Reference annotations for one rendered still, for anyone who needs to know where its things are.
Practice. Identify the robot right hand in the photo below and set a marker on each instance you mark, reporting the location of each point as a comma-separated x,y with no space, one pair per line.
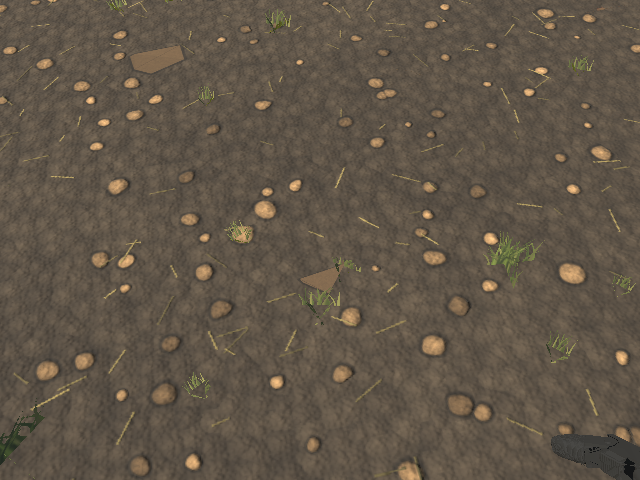
615,456

